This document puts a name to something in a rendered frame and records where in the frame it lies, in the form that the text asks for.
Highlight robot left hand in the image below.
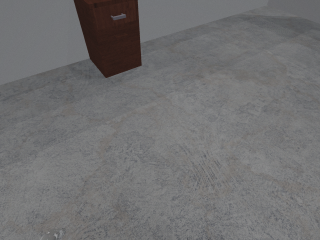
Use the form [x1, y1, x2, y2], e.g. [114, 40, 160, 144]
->
[40, 228, 66, 240]

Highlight handle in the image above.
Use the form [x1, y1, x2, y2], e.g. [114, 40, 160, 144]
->
[115, 34, 128, 40]
[111, 13, 126, 20]

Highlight cabinet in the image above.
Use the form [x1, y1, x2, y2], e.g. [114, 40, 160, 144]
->
[73, 0, 142, 78]

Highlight drawer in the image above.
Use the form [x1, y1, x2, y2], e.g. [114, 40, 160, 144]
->
[92, 0, 137, 30]

